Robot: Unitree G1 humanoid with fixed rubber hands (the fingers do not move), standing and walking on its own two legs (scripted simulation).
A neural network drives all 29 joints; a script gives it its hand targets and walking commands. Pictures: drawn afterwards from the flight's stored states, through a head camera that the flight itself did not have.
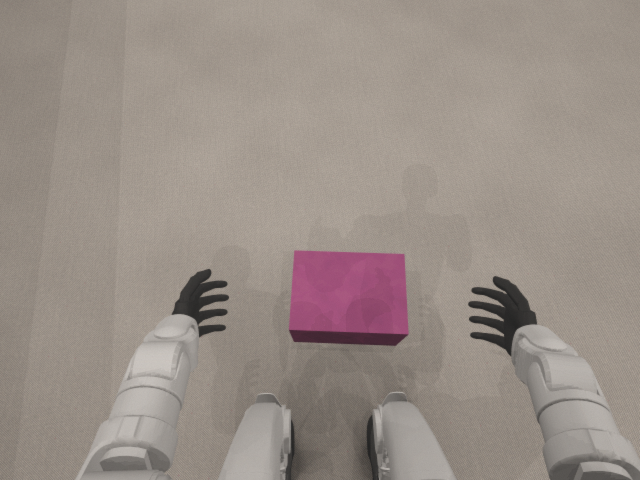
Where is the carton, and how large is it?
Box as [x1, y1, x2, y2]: [289, 250, 408, 345]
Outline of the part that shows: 294,250 289,330 294,341 395,345 408,334 403,254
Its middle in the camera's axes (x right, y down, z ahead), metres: +0.07 +0.17 +1.05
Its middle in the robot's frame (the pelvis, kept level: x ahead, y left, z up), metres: +0.48 -0.05 -0.60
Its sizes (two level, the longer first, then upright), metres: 0.284 0.204 0.182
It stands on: the floor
